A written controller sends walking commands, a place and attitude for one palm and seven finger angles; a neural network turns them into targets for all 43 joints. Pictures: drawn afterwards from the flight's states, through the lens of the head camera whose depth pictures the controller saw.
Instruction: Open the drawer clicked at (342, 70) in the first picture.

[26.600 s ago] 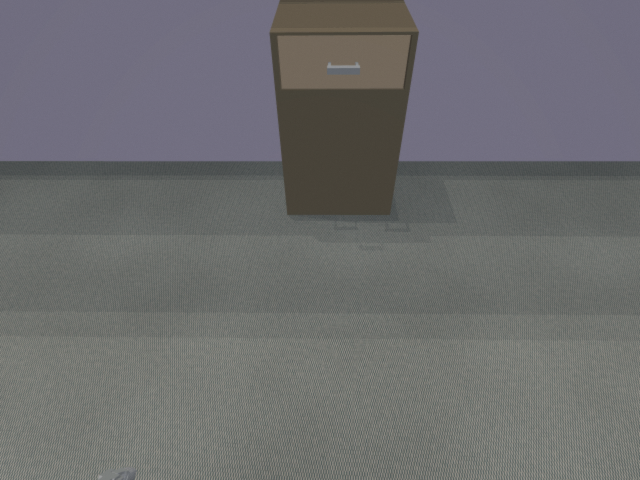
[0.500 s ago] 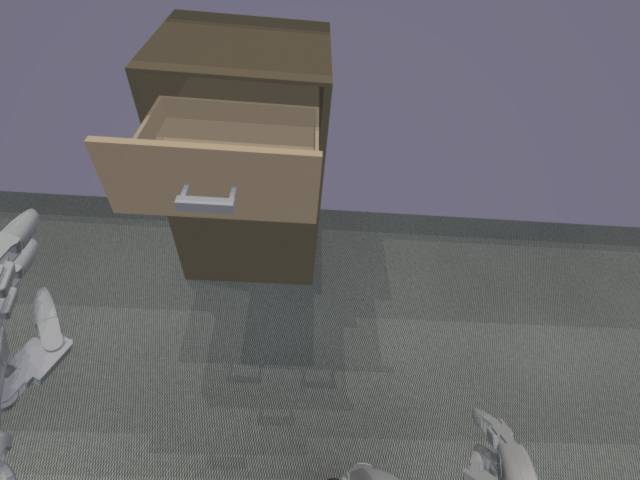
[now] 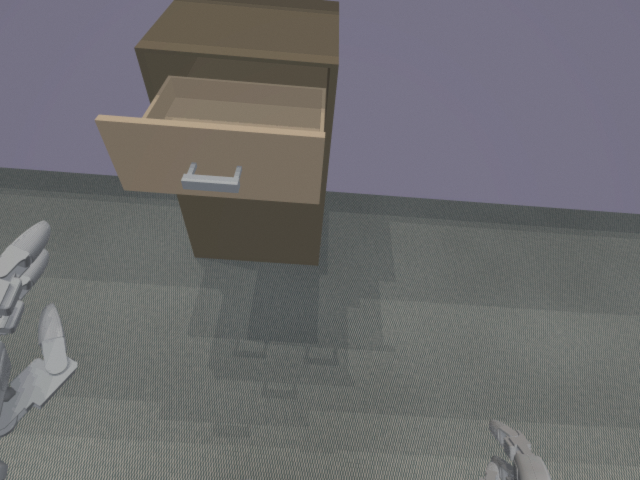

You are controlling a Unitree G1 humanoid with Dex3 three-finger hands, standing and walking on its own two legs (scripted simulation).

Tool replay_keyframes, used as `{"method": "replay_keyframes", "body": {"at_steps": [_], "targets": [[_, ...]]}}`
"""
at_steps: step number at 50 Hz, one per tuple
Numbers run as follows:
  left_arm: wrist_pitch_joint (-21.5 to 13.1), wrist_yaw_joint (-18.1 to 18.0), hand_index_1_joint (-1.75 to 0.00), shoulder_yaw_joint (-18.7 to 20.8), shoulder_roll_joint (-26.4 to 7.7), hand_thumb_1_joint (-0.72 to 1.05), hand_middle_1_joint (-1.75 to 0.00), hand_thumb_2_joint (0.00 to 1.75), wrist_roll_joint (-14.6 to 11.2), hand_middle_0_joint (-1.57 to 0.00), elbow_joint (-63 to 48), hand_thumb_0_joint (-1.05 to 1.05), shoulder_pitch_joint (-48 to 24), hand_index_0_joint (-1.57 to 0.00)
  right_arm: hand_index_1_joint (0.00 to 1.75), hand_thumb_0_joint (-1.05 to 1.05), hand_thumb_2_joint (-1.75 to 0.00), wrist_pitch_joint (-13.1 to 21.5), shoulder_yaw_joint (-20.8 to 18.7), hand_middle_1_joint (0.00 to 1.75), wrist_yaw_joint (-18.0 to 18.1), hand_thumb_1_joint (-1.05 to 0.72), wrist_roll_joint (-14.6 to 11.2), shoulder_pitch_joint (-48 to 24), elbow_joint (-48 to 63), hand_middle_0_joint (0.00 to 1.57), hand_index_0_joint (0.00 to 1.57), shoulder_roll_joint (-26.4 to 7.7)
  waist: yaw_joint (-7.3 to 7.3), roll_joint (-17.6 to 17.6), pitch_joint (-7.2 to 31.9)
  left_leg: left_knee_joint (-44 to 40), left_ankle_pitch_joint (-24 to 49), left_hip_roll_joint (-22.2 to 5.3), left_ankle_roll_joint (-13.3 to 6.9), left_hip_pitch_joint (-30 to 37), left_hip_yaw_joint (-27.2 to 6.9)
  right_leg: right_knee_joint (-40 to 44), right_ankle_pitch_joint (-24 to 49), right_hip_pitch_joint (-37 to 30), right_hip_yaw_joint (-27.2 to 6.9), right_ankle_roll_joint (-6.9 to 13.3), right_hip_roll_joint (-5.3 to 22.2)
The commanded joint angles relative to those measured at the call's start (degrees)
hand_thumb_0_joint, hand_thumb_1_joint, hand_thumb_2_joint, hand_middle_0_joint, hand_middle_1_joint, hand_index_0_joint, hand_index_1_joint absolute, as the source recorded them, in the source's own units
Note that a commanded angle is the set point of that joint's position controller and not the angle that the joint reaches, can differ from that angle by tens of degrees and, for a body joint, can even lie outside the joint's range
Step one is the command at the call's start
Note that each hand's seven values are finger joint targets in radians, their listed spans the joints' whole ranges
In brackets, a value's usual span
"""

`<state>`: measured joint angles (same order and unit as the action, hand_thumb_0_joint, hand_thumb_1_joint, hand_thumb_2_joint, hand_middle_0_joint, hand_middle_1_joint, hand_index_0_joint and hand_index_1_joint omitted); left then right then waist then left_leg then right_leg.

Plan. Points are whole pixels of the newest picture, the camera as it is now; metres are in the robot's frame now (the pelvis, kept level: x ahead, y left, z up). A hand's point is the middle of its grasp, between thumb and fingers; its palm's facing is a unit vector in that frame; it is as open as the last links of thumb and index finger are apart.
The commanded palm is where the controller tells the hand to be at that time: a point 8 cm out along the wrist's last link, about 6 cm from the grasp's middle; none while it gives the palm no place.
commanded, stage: let the arm hang, fingers relaxed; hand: left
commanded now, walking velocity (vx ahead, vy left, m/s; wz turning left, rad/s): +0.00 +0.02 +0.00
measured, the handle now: (213, 176) +0.67 +0.24 -0.05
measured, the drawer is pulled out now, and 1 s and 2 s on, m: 0.30 0.30 0.30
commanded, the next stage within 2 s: look to check the result in 1.16 s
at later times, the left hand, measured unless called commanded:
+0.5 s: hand out of the picture +0.01 +0.19 -0.17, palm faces +0.14 -0.96 -0.25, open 7.0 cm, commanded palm none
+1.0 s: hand out of the picture +0.02 +0.17 -0.16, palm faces +0.09 -0.98 -0.18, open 7.3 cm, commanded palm none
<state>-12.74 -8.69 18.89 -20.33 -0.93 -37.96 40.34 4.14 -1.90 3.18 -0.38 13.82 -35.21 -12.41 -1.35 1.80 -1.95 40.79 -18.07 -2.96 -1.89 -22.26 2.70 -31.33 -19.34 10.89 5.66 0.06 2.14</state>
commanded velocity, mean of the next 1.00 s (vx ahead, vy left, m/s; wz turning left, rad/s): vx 0.00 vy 0.00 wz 0.00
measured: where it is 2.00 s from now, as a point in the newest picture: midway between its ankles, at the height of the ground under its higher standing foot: outside the picture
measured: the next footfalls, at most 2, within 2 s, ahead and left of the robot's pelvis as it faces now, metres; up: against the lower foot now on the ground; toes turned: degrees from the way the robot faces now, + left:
left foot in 0.02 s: +0.09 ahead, +0.13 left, +0.00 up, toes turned +4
right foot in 0.30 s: +0.08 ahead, -0.10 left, +0.00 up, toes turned +2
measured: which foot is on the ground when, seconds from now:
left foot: up 0.00-0.00, down 0.02-0.30, up 0.32-0.52, down 0.54-1.00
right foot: down 0.00-0.04, up 0.06-0.28, down 0.30-1.00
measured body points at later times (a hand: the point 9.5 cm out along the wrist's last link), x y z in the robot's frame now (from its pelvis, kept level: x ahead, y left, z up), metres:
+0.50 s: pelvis +0.00 -0.01 +0.00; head +0.03 -0.01 +0.44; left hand +0.00 +0.24 -0.15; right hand +0.05 -0.25 -0.15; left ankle +0.00 +0.08 -0.71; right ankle +0.04 -0.11 -0.73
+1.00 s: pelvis +0.02 +0.00 +0.01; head +0.03 +0.01 +0.46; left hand +0.01 +0.22 -0.15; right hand +0.02 -0.20 -0.15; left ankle -0.01 +0.09 -0.73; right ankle +0.04 -0.11 -0.73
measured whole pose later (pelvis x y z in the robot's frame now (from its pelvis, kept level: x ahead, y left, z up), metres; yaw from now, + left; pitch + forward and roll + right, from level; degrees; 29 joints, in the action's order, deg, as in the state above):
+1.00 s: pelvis +0.02 +0.00 +0.01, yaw +3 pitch -2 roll +0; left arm 0.3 -2.0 0.7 -8.3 0.5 63.7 15.2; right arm 0.4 0.7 2.7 0.7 18.0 -63.5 -6.4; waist -0.4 0.1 -2.9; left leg 22.5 -14.3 2.2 -3.1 -6.1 2.7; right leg -22.9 -11.5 9.1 1.0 0.8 -0.6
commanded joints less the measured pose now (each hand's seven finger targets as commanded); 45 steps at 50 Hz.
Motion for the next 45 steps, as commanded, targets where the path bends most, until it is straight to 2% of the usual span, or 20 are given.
{"method": "replay_keyframes", "body": {"at_steps": [1, 2, 3, 5, 8, 11, 13, 14, 15, 16, 17, 20, 23, 26, 28, 29, 30, 33, 37, 45], "targets": [[-5.07, -3.43, -0.30, 8.90, -9.97, 0.90, -0.30, 0.90, -1.03, -0.20, -15.96, 0.00, -5.87, -0.20, 0.30, 0.00, -0.90, 4.38, -1.94, 0.30, 1.54, -0.90, 0.59, -6.36, 9.34, 0.20, 0.20, -7.38, 0.06, -24.47, 1.28, -23.80, -1.95, -10.46, -4.70, 17.63, -21.17, -11.43, -10.24, 17.33, -0.21, 1.47, -0.69], [-5.47, -3.50, -0.30, 9.48, -10.74, 0.90, -0.30, 0.90, -0.51, -0.20, -15.75, 0.00, -6.59, -0.20, 0.30, 0.00, -0.90, 5.04, -1.28, 0.30, 1.13, -0.90, 0.67, -5.10, 9.71, 0.20, 0.20, -5.75, -0.26, -24.23, 2.17, -27.11, 2.76, -15.84, -8.78, 16.50, -28.83, -21.93, -15.23, 19.44, -1.48, 0.85, -3.24], [7.18, 4.69, -0.30, -13.50, 6.57, 0.90, -0.30, 0.90, 5.22, -0.20, 33.02, 0.00, -14.99, -0.20, 0.30, 0.00, -0.90, 5.11, -4.15, 0.30, -4.03, -0.90, 2.06, 1.57, -2.67, 0.20, 0.20, -14.17, -7.65, -19.30, -1.73, -18.48, 20.84, -14.69, -10.75, 11.18, -27.01, -33.36, -14.76, 29.33, -3.12, -0.44, -0.30], [13.37, 6.96, -0.30, -13.61, 6.41, 0.90, -0.30, 0.90, 4.34, -0.20, 36.17, 0.00, -12.99, -0.20, 0.30, 0.00, -0.90, 1.01, -3.60, 0.30, -3.13, -0.90, 2.54, 2.14, 0.36, 0.20, 0.20, -9.29, -3.20, -8.99, 9.14, -11.96, 44.09, -12.30, -10.50, 14.91, -20.85, -35.21, -14.39, 24.33, -8.52, -1.07, -0.79], [13.71, 7.78, -0.30, -15.06, 5.38, 0.90, -0.30, 0.90, 3.91, -0.20, 43.71, 0.00, -20.50, -0.20, 0.30, 0.00, -0.90, -0.34, -2.47, 0.30, -2.79, -0.90, 3.04, 2.39, -0.22, 0.20, 0.20, -9.88, -1.92, 1.87, 9.27, -13.82, 33.15, -11.67, -10.37, 12.64, -18.09, -34.53, -16.50, 23.08, -7.49, -1.73, -0.80], [14.33, 8.91, -0.30, -14.96, 4.11, 0.90, -0.30, 0.90, 2.86, -0.20, 54.67, 0.00, -23.49, -0.20, 0.30, 0.00, -0.90, -1.80, -1.26, 0.30, -2.98, -0.90, 2.96, -2.40, -1.93, 0.20, 0.20, -9.49, 0.76, -5.05, 5.74, -19.68, 14.30, -9.62, -8.89, 0.20, -14.50, -24.91, -11.70, 12.42, -6.40, -1.52, 0.13], [14.37, 8.82, -0.30, -14.07, 1.45, 0.90, -0.30, 0.90, 2.60, -0.20, 63.80, 0.00, -16.67, -0.20, 0.30, 0.00, -0.90, -2.93, -0.67, 0.30, -2.70, -0.90, 2.51, -7.01, -2.85, 0.20, 0.20, -9.07, 5.53, -5.42, 4.95, -15.68, -0.49, -5.43, -4.71, -10.21, -10.56, -8.31, -3.11, -4.06, -6.39, -1.01, -1.07], [14.14, 8.48, -0.30, -13.42, -1.84, 0.90, -0.30, 0.90, 2.87, -0.20, 67.67, 0.00, -13.50, -0.20, 0.30, 0.00, -0.90, -3.59, -0.30, 0.30, -2.56, -0.90, 1.76, -6.69, -3.54, 0.20, 0.20, -6.06, 6.71, 2.99, 3.64, -6.73, -10.95, 0.93, -1.42, -14.53, -6.71, 2.51, -5.18, -7.33, -13.14, 0.00, 2.56], [13.67, 8.29, -0.30, -13.22, -6.75, 0.90, -0.30, 0.90, 3.13, -0.20, 69.69, 0.00, -13.41, -0.20, 0.30, 0.00, -0.90, -4.32, -0.07, 0.30, -2.78, -0.90, 0.87, -6.24, -2.82, 0.20, 0.20, -3.92, 6.14, 14.35, 1.79, 5.80, -13.80, 5.77, 1.34, -15.63, -3.04, 17.23, -16.67, -1.01, -30.34, 3.16, 13.51], [13.90, 8.29, -0.30, -13.95, -7.05, 0.90, -0.30, 0.90, 2.73, -0.20, 69.90, 0.00, -18.56, -0.20, 0.30, 0.00, -0.90, -5.24, -0.62, 0.30, -3.01, -0.90, 1.20, -6.90, -2.85, 0.20, 0.20, -5.24, 4.63, 10.01, -3.02, 13.55, -12.89, 5.02, 1.50, -13.74, -5.03, 23.88, -23.59, 7.97, -37.50, 6.30, 17.98], [14.26, 8.54, -0.30, -14.38, -6.46, 0.90, -0.30, 0.90, 2.85, -0.20, 70.49, 0.00, -23.91, -0.20, 0.30, 0.00, -0.90, -5.71, -0.93, 0.30, -3.42, -0.90, 1.52, -4.73, -3.74, 0.20, 0.20, -5.49, 1.18, 3.70, -3.71, 19.05, -9.14, 5.20, 1.88, -10.18, -4.48, 23.39, -22.17, 12.79, -32.43, 8.51, 15.96], [13.13, 7.21, -0.30, -14.12, 1.36, 0.90, -0.30, 0.90, 2.67, -0.20, 75.37, 0.00, -27.14, -0.20, 0.30, 0.00, -0.90, -6.17, -2.00, 0.30, -3.00, -0.90, 2.02, 1.78, -9.70, 0.20, 0.20, -5.09, -1.46, 8.59, -2.77, 22.16, -1.79, 1.89, 1.47, -6.93, -5.72, 21.03, -12.54, 12.30, -25.72, 8.71, 11.35], [12.86, 6.76, -0.30, -13.95, 2.53, 0.90, -0.30, 0.90, 2.92, -0.20, 80.31, 0.00, -24.53, -0.20, 0.30, 0.00, -0.90, -5.48, -1.20, 0.30, -2.73, -0.90, 1.54, 2.88, -12.43, 0.20, 0.20, -1.25, 0.15, -0.29, 1.67, 3.66, -6.84, 1.12, 0.11, 1.59, -4.43, 16.36, -1.18, 6.93, -20.75, 11.38, 11.18], [13.00, 7.23, -0.30, -14.98, 5.15, 0.90, -0.30, 0.90, 1.69, -0.20, 85.73, 0.00, -21.29, -0.20, 0.30, 0.00, -0.90, -4.26, -0.26, 0.30, -2.12, -0.90, 1.37, 9.85, -17.36, 0.20, 0.20, 0.75, -0.45, -4.19, 3.31, -18.31, 5.09, 0.18, -1.48, 14.97, -8.32, 7.62, 0.72, 9.34, -12.57, 5.88, 4.32], [12.66, 7.61, -0.30, -15.75, 7.21, 0.90, -0.30, 0.90, 1.10, -0.20, 87.99, 0.00, -19.39, -0.20, 0.30, 0.00, -0.90, -3.51, -0.28, 0.30, -0.77, -0.90, 2.05, 8.37, -17.22, 0.20, 0.20, -2.94, 1.50, -9.55, 3.06, -23.07, 12.71, -11.50, -7.20, 12.96, -20.45, 2.93, 4.01, 8.56, -5.95, 1.95, -0.44], [12.43, 7.64, -0.30, -16.23, 7.74, 0.90, -0.30, 0.90, 1.21, -0.20, 88.85, 0.00, -19.94, -0.20, 0.30, 0.00, -0.90, -3.74, -0.01, 0.30, -0.31, -0.90, 2.21, 6.92, -17.11, 0.20, 0.20, -3.68, 2.25, -4.26, 3.07, -21.61, 15.55, -10.97, -7.18, 8.88, -17.37, 5.63, 5.65, 3.01, -5.93, 1.74, -0.60], [12.70, 7.45, -0.30, -16.18, 7.00, 0.90, -0.30, 0.90, 1.53, -0.20, 90.71, 0.00, -20.45, -0.20, 0.30, 0.00, -0.90, -3.12, 0.33, 0.30, -0.31, -0.90, 1.75, 5.80, -18.45, 0.20, 0.20, -1.88, 2.34, -8.26, 3.42, -21.90, 19.65, -6.96, -5.19, 8.76, -13.61, 5.70, 9.62, 0.25, -6.81, 1.86, -0.08], [12.54, 7.38, -0.30, -16.68, 5.70, 0.90, -0.30, 0.90, 1.12, -0.20, 94.32, 0.00, -19.95, -0.20, 0.30, 0.00, -0.90, -2.65, 1.09, 0.30, 0.07, -0.90, 0.76, 7.44, -20.95, 0.20, 0.20, -1.01, 1.89, -6.80, 4.94, -20.07, 27.00, -3.86, -2.32, 13.79, -8.19, 7.51, 17.40, -3.62, -7.38, 2.40, 1.34], [12.68, 6.94, -0.30, -17.29, 6.10, 0.90, -0.30, 0.90, 1.25, -0.20, 97.51, 0.00, -20.15, -0.20, 0.30, 0.00, -0.90, -3.10, 1.23, 0.30, -0.05, -0.90, 0.58, 8.10, -23.51, 0.20, 0.20, -0.29, 1.55, -1.60, 0.45, -21.06, 18.72, -2.64, -1.60, 13.05, -7.08, 10.19, 17.29, -3.45, -8.07, 2.65, 2.31], [12.80, 6.53, -0.30, -17.71, 7.41, 0.90, -0.30, 0.90, 1.33, -0.20, 100.45, 0.00, -20.28, -0.20, 0.30, 0.00, -0.90, -3.48, 1.54, 0.30, -0.37, -0.90, 0.91, 8.74, -27.18, 0.20, 0.20, 0.73, 1.57, -1.85, -5.53, -24.48, 8.31, -2.32, -1.43, 10.93, -7.54, 12.23, 10.50, -0.76, -9.06, 2.57, 1.79]]}}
